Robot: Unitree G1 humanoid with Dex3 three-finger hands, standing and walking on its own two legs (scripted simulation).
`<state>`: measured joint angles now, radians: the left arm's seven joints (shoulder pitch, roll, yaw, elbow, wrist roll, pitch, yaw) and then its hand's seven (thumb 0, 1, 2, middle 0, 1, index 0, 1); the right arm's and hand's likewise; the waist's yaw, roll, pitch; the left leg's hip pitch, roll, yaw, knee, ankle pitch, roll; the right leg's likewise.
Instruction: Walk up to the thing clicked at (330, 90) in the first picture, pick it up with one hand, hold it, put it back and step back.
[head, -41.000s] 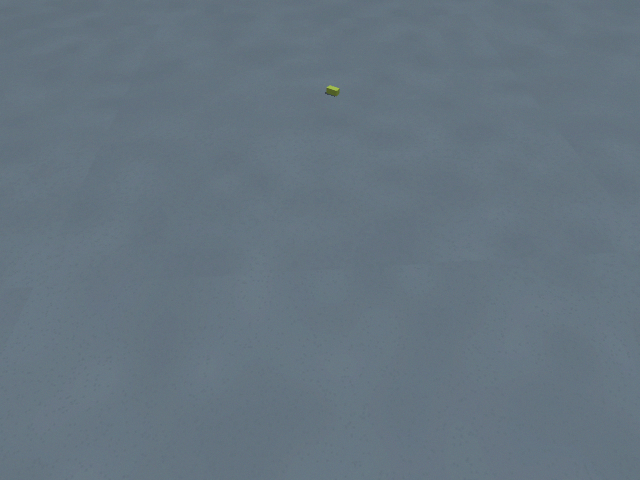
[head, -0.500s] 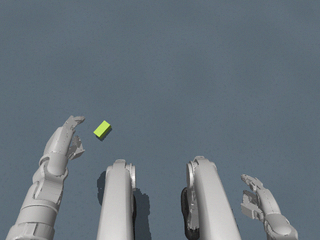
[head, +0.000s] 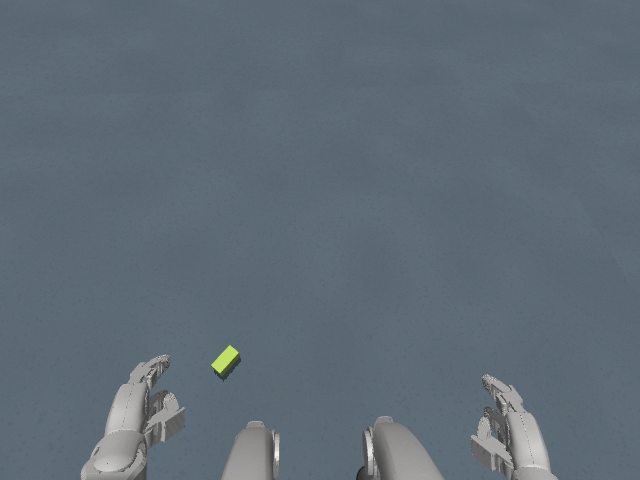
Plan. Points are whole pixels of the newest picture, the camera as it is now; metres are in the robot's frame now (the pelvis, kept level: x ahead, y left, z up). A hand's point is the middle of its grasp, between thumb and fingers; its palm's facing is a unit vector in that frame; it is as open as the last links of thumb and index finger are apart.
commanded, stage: home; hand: left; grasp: from above
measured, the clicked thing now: (225, 360) +0.45 +0.23 -0.64
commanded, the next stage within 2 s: none
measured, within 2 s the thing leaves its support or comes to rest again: neither
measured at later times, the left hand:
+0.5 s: hand (152, 447) +0.18 +0.19 +0.01, palm faces +0.08 -0.98 -0.19, open 7.4 cm
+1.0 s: hand (153, 445) +0.18 +0.19 +0.01, palm faces +0.06 -0.98 -0.19, open 7.4 cm
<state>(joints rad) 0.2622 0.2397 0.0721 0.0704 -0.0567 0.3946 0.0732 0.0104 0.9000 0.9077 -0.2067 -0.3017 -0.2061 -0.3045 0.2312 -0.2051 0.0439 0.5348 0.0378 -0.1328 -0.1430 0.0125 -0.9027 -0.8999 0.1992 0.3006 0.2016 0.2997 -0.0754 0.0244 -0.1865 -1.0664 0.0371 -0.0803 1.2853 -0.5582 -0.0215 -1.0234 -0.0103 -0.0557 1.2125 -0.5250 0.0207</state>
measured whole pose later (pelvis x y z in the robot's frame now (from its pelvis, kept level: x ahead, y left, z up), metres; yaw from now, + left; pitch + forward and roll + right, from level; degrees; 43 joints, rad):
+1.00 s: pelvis +0.02 +0.00 +0.05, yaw +1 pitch +9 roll -3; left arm 0.50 0.23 0.03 -0.13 -0.05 0.46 0.02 0.01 0.90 0.90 -0.20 -0.30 -0.20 -0.30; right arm 0.30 -0.21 0.03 0.54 0.01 -0.24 -0.19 0.02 -0.90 -0.90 0.20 0.30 0.20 0.30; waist -0.04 0.04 -0.15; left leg -0.69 0.03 -0.06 1.01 -0.49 -0.01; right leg -0.64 -0.02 -0.05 0.93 -0.45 0.03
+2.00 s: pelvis +0.02 +0.00 +0.05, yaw +1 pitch +10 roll -3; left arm 0.51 0.23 0.03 -0.15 -0.05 0.46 0.02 0.01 0.90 0.90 -0.20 -0.30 -0.20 -0.30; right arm 0.29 -0.21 0.02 0.53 0.00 -0.23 -0.18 0.02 -0.90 -0.90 0.20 0.30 0.20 0.30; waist -0.04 0.04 -0.16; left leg -0.69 0.04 -0.07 1.02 -0.50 -0.01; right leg -0.65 -0.01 -0.05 0.94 -0.46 0.03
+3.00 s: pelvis +0.02 +0.01 +0.11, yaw +2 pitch -4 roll +0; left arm 0.21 0.28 0.03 1.06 0.04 0.01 0.03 0.01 0.90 0.90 -0.21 -0.30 -0.21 -0.30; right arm 0.17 -0.28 -0.04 1.07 -0.03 0.00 -0.02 0.01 -0.90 -0.90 0.20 0.30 0.20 0.30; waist 0.03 0.01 0.08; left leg -0.15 -0.01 -0.04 0.46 -0.24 0.00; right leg -0.13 -0.06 -0.04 0.44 -0.23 0.04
